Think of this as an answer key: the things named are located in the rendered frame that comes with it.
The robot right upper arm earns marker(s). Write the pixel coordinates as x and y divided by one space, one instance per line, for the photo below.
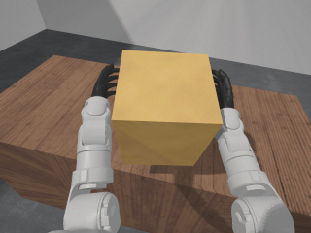
260 214

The robot left forearm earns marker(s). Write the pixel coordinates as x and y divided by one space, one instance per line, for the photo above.
94 148

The pedestal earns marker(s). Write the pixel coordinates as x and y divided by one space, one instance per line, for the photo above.
40 118

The robot left upper arm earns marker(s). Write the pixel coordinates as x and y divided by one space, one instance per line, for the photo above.
92 213

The right robot hand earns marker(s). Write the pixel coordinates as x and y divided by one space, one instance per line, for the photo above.
223 89

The left robot hand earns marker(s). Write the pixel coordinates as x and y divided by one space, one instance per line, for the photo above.
101 86

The robot right forearm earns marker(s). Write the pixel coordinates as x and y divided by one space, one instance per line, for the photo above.
245 178

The carton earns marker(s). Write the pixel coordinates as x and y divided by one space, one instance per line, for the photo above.
166 109

